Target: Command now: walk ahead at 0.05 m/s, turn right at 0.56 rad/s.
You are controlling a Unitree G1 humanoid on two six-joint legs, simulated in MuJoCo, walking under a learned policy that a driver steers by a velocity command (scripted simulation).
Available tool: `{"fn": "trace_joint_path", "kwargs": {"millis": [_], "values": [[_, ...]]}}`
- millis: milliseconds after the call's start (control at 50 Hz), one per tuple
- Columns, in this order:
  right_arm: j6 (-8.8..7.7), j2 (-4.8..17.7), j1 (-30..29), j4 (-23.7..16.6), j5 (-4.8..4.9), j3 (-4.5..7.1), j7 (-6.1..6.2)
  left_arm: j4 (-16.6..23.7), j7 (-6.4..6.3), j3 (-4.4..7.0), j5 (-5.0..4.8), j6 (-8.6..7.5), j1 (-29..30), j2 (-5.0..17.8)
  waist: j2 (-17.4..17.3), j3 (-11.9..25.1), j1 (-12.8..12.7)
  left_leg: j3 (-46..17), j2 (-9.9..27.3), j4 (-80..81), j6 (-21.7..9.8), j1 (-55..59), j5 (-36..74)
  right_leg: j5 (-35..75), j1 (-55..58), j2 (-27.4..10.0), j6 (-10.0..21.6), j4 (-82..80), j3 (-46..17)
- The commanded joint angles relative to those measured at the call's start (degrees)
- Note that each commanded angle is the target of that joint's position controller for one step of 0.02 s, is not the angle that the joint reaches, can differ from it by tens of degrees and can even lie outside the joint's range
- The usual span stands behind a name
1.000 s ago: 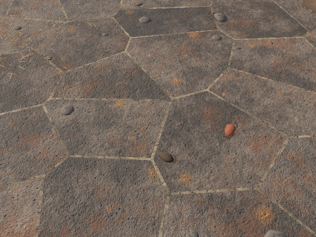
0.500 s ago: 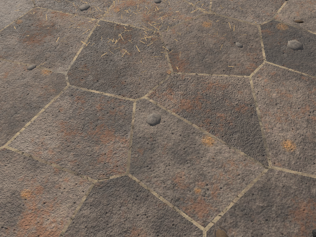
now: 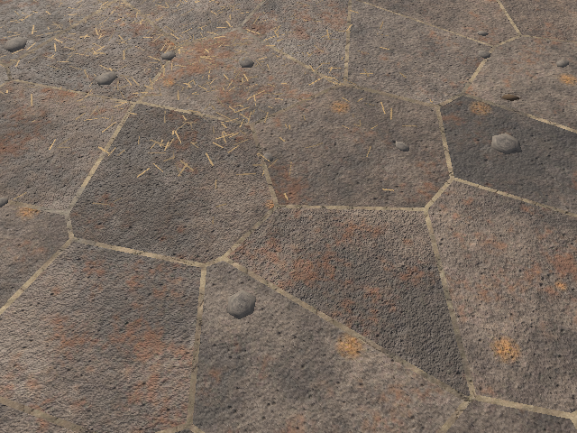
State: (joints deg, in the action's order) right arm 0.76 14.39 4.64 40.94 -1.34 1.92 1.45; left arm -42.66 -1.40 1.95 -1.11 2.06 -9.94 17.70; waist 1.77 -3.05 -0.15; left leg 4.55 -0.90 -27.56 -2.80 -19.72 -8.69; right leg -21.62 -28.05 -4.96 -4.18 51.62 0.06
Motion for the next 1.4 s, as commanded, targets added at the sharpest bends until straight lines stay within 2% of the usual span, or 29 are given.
{"fn": "trace_joint_path", "kwargs": {"millis": [20, 80, 100, 120, 140, 160, 200, 320, 460, 520, 600, 620, 660, 680, 700, 720, 760, 800, 880, 940, 1020, 1080, 1100, 1120, 1140, 1160, 1200, 1280, 1400], "values": [[-0.29, 9.28, -2.42, -3.14, 0.71, 3.22, 1.23, 4.30, 0.51, 2.00, 0.10, 0.23, -1.35, 5.46, -9.44, 8.19, -0.47, -9.44, 17.79, 8.94, -10.73, 4.42, 7.96, 0.32, 5.88, -0.89, 1.90, -2.05, 1.10], [0.13, 8.63, -3.46, -2.52, 2.52, 3.69, 1.63, 2.58, 1.75, 3.02, 0.52, -0.04, -6.77, 5.50, -6.89, 8.73, -3.25, -4.02, 15.40, 0.01, -5.25, 4.88, 5.35, 7.44, 13.62, 2.55, 5.56, -17.55, 4.10], [0.50, 6.87, 0.15, -1.23, 2.64, 3.68, 1.53, 2.52, 1.66, 3.98, 0.99, -0.24, -7.76, 7.88, 0.71, 5.68, -2.46, 0.64, 11.10, -9.85, -0.44, -0.31, -3.85, 16.54, 16.37, 0.76, 8.30, -25.81, -2.59], [0.82, 5.10, 1.61, -3.08, 0.21, 3.44, 1.43, 4.82, 0.76, 5.65, 1.20, -0.59, -7.23, 15.77, 18.94, 2.13, 0.70, 3.93, 1.35, -27.90, 6.39, -17.71, -25.69, 35.57, 21.01, -13.83, 16.49, -29.90, -27.41], [0.23, 6.49, -6.51, -5.85, -0.46, 3.57, 1.57, 6.26, 1.29, 5.48, 3.40, -1.73, -8.51, 16.50, 16.40, 5.54, -4.00, -6.75, -3.25, -37.79, 6.22, -22.66, -30.72, 37.15, 19.77, -16.84, 24.00, -34.22, -35.10], [0.05, 7.52, -7.35, -6.05, 0.76, 3.98, 1.66, 6.38, 1.53, 5.53, 3.91, -2.77, -6.83, 15.17, 10.69, 5.58, -2.78, -9.97, -1.92, -40.77, 5.04, -23.86, -25.87, 30.93, 20.19, -14.05, 22.15, -34.39, -31.49], [0.14, 8.53, -4.64, -3.73, 0.74, 4.66, 2.32, 7.67, 0.67, 5.11, 0.74, -2.79, -1.18, 11.69, 4.37, 6.22, 0.09, -11.24, 0.22, -38.84, 4.79, -23.72, -16.33, 27.44, 21.35, -9.01, 16.00, -31.70, -24.50], [-1.17, 5.71, -5.39, -3.87, 1.51, 3.83, 1.47, 9.77, -1.81, 5.08, -0.16, -1.02, -3.80, 10.11, 4.69, 10.48, -0.59, -12.73, -3.12, -29.01, 7.26, -20.19, -9.14, 31.74, 26.00, -4.35, 14.71, -29.02, -24.12], [-0.55, 5.16, -1.26, -0.80, 1.94, 2.40, -0.27, 9.38, -0.91, 1.44, 2.86, -0.72, -1.27, 3.11, 6.61, 10.39, -1.77, -8.53, 3.33, -17.54, 7.63, -3.65, -8.48, 33.47, 18.90, -5.26, 15.36, -28.40, -17.67], [-0.74, 8.07, -1.70, -1.55, 2.65, 2.86, -0.87, 8.07, -0.07, 2.22, 3.01, -0.94, -0.06, 6.84, 7.37, 5.80, -2.48, -5.67, 2.25, -13.11, 6.42, -1.43, -10.71, 31.80, 17.54, -6.07, 16.68, -28.83, -17.35], [-1.95, 8.45, -0.97, -2.14, 4.22, 2.56, -2.05, 7.04, 0.03, 3.80, 1.12, -1.87, -2.38, 11.00, 7.60, 0.81, -4.11, -3.24, 1.73, -10.78, 1.08, -6.21, -16.03, -21.72, 17.66, -9.51, 17.21, -37.83, -25.24], [-2.42, 7.94, -0.86, -1.96, 3.94, 2.55, -2.22, 7.15, -0.07, 3.53, 1.08, -2.33, -0.73, 9.62, 6.09, -1.97, -3.19, -3.49, 1.96, -7.74, -0.29, -6.75, -16.44, -17.59, 17.72, -9.21, 16.82, -36.69, -24.17], [-3.41, 7.04, 4.33, -0.07, 3.14, 2.81, -2.44, 8.16, -0.38, 3.44, 0.68, -2.70, 3.40, 8.07, 3.97, 0.15, 0.37, -2.51, 0.43, 2.14, -2.21, 0.49, -9.56, 4.84, 18.42, -6.06, 14.30, -29.14, -16.30], [-3.68, 9.45, 9.48, 1.30, 2.64, 3.80, -2.37, 9.43, -0.70, 3.31, 0.78, -2.94, 5.35, 6.66, 1.06, 4.27, 1.88, -7.70, 2.07, 3.67, -3.69, 8.13, -2.35, 17.49, 16.04, -2.60, 11.47, -19.26, -10.63], [-3.91, 17.62, 14.11, 1.48, 2.83, 6.27, -2.09, 13.57, -0.95, 2.80, 2.23, -3.57, 8.85, 4.33, -11.97, 7.68, 1.59, -26.86, 12.19, 4.66, -10.28, 16.81, 13.06, 15.19, 4.32, 6.95, 5.36, -2.62, -0.43], [-4.17, 17.94, 17.62, 1.09, 2.62, 6.60, -2.55, 15.06, -0.85, 2.62, 3.14, -4.42, 12.06, 4.13, -16.77, 6.16, 4.64, -40.97, 18.62, 8.02, -17.40, 26.25, 23.87, -13.20, -13.14, 12.91, 2.13, 7.59, -1.53], [-4.18, 13.25, 14.82, -0.63, 2.61, 5.49, -2.00, 13.33, 0.63, 2.84, 1.22, -5.15, 8.87, 4.12, -9.02, 5.90, 2.35, -33.67, 16.51, 5.62, -15.38, 30.23, 28.96, -12.34, -19.38, 8.65, 1.71, 14.69, -6.10], [-2.36, 12.48, 11.86, -2.31, 3.91, 5.30, -0.55, 13.26, 1.00, 3.26, 1.63, -5.23, 10.65, 4.61, -5.40, 5.31, 1.94, -29.15, 13.43, 5.95, -11.75, 28.42, 30.20, -5.33, -19.66, 6.57, 0.95, 10.02, -5.79], [0.46, 10.23, 9.83, -3.38, 2.57, 4.11, 1.88, 10.42, 2.06, 2.37, 1.04, -4.49, 8.40, 1.73, -8.20, 7.91, 1.64, -18.63, 8.70, 5.32, -7.72, 21.64, 35.25, 7.30, -8.62, 6.90, -0.32, -2.14, -0.12], [0.50, 8.12, 11.51, -1.75, 1.46, 2.66, 1.90, 9.24, 3.23, 1.63, 1.08, -4.78, 9.72, 0.06, -9.56, 7.49, 3.47, -14.30, 7.80, 5.96, -5.88, 15.95, 35.28, 16.56, 1.28, 6.05, 0.58, -10.92, 2.01], [-0.42, 11.28, 10.35, -1.77, 1.21, 3.13, 1.32, 9.88, 3.98, 3.17, 0.26, -5.29, 10.23, 5.03, -9.36, 2.82, 3.50, -14.26, 10.96, 2.74, -6.46, 16.54, 37.04, 12.15, 0.11, 6.38, 4.47, -14.78, 2.83], [-0.21, 11.78, 7.13, -3.32, 1.92, 3.36, 2.40, 8.21, 4.20, 4.74, 0.50, -5.78, 1.07, 7.45, -7.78, 6.12, -1.60, -11.60, 8.83, -10.09, -4.00, 16.35, 44.86, 16.51, 9.32, 9.03, 8.10, -23.76, 3.32], [-0.61, 11.22, 6.11, -4.75, 1.05, 3.20, 2.63, 7.68, 3.81, 5.62, 0.71, -6.08, -5.10, 10.06, -3.60, 10.31, -4.50, -9.89, 4.72, -21.95, -1.09, 9.02, 34.49, 29.89, 20.41, 4.34, 11.67, -25.18, -6.84], [-1.12, 7.31, 7.76, -7.77, -0.97, 2.09, 2.20, 8.36, 3.54, 6.35, 1.67, -6.36, -7.49, 15.49, 10.24, 14.47, -1.82, -6.76, -7.65, -44.33, 4.51, -8.50, -9.85, 48.25, 32.60, -11.43, 23.62, -27.91, -33.32], [-1.61, 8.62, 9.67, -7.95, -0.34, 2.01, 1.21, 8.51, 3.35, 5.44, 1.71, -6.25, -6.89, 11.92, 13.04, 19.60, -1.43, -14.26, -8.75, -52.55, 5.37, -15.05, -27.69, 39.74, 36.04, -15.74, 29.02, -32.95, -45.59], [-1.68, 10.29, 8.03, -7.74, 0.99, 2.44, 0.55, 9.60, 2.71, 4.99, 0.61, -5.98, -3.33, 9.28, 8.18, 13.74, -1.21, -16.18, -5.05, -54.97, 5.44, -17.86, -25.19, 29.02, 31.97, -13.46, 26.35, -32.07, -39.57], [-1.38, 9.05, 3.01, -8.72, 0.36, 2.35, 0.10, 10.79, 1.38, 4.41, -0.35, -4.30, -0.16, 7.58, -1.14, 8.01, -0.43, -14.60, -2.13, -47.97, 5.21, -17.32, -19.14, 18.68, 21.84, -6.76, 20.66, -34.10, -30.25], [-1.41, 5.14, 2.42, -8.34, 0.79, 1.64, -0.50, 12.18, -0.12, 5.50, 0.33, -1.45, 2.05, 9.17, 3.25, 6.91, 0.90, -10.66, -3.48, -23.93, 6.81, -7.79, -17.10, 18.99, 12.94, 0.23, 17.33, -34.61, -24.79], [-2.27, 6.94, 3.35, -6.75, 1.56, 2.70, -1.05, 12.76, -0.81, 6.65, -0.55, 0.51, 1.77, 10.75, 7.26, 10.61, -0.12, -11.66, -4.91, -8.24, 6.90, 1.15, -7.63, 13.82, 11.20, 1.12, 14.01, -31.37, -30.02]]}}
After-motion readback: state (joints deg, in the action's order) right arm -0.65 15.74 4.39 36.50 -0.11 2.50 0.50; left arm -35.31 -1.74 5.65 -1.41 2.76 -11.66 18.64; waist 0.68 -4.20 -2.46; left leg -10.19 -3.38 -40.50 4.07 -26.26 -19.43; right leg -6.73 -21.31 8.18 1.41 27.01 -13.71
